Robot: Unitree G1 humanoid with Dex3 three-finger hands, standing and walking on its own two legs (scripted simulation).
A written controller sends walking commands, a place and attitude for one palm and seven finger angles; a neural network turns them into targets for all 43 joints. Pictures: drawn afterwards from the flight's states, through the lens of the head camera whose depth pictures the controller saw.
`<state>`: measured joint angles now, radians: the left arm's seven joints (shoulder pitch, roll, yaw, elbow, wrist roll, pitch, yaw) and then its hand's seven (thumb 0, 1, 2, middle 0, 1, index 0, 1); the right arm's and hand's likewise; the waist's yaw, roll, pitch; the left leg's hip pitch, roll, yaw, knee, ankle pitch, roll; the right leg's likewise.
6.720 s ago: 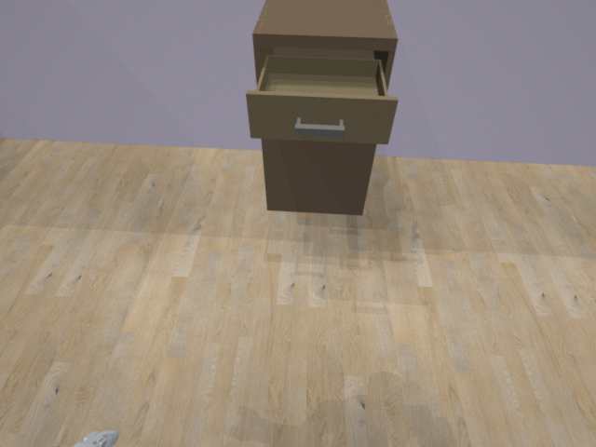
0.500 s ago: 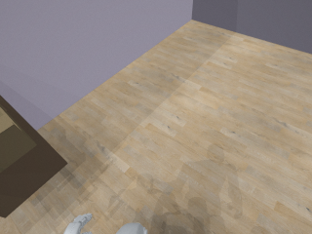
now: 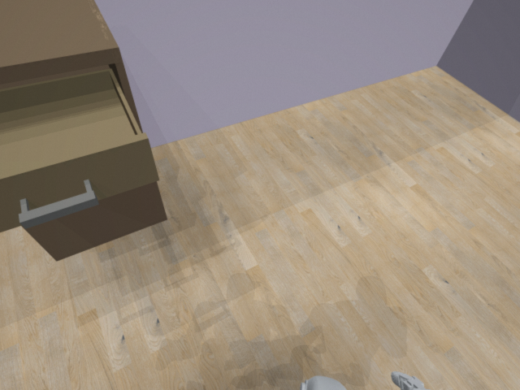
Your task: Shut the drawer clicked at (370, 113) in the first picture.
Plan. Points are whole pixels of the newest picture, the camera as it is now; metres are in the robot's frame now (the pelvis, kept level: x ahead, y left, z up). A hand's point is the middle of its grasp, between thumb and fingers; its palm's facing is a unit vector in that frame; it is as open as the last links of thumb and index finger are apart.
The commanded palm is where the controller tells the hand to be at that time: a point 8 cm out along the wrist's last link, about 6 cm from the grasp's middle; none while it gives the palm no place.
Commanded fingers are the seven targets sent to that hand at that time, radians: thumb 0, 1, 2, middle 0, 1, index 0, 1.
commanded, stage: turn to face it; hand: left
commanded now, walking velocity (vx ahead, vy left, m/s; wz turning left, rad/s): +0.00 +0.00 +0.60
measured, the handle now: (58, 201) +0.43 +0.44 -0.08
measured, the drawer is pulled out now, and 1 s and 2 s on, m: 0.30 0.30 0.30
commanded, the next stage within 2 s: take the last steps up to it in 0.84 s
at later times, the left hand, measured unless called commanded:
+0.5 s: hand out of the picture +0.04 +0.16 -0.13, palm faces +0.31 -0.91 -0.28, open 7.4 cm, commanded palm none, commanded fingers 0.00 0.90 0.90 -0.20 -0.30 -0.20 -0.30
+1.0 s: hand out of the picture -0.13 +0.20 -0.17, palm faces +0.55 -0.81 -0.23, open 7.4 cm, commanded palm none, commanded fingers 0.00 0.90 0.90 -0.20 -0.30 -0.20 -0.30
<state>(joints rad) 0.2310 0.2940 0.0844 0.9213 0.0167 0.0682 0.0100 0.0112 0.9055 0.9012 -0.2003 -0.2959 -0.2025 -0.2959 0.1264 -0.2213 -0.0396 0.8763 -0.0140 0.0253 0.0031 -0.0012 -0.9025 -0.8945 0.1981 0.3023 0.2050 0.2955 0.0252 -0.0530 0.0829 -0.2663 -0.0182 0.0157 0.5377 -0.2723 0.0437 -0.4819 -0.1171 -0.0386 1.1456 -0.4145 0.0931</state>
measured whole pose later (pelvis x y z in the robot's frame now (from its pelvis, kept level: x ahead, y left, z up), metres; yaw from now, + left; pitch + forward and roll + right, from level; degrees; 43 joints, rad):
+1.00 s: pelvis -0.04 +0.00 +0.01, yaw +30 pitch -2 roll -2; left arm 0.26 0.26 0.06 0.98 0.01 0.06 0.02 0.01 0.91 0.90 -0.20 -0.30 -0.20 -0.30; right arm 0.13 -0.17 -0.01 0.94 -0.01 0.02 -0.01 0.00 -0.90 -0.89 0.20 0.30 0.21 0.30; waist 0.04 -0.04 0.07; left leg -0.19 -0.02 0.02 0.45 -0.23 0.06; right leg -0.42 -0.09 -0.03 1.05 -0.40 0.08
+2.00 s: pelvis +0.16 +0.10 +0.00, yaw +30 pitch -1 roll +1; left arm 0.30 0.16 0.06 1.06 0.03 -0.01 0.00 0.01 0.91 0.90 -0.20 -0.30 -0.20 -0.30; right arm 0.20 -0.15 -0.06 1.01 -0.02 -0.07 -0.03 -0.04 -0.95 -0.89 0.20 0.30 0.21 0.30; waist 0.02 -0.04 0.02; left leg -0.20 0.02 0.14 0.44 -0.23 0.02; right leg -0.48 -0.11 -0.06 0.99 -0.33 0.00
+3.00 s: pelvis +0.25 +0.11 +0.00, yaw +30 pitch -1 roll +1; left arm 0.28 0.16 0.01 1.12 0.01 0.01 0.02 0.01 0.91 0.90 -0.20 -0.30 -0.20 -0.30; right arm 0.20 -0.17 -0.04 1.09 -0.01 0.02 -0.04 -0.01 -0.93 -0.89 0.20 0.30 0.21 0.30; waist -0.01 0.02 0.03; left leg -0.25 0.03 0.04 0.44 -0.18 -0.02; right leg -0.11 0.00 -0.02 0.45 -0.32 -0.02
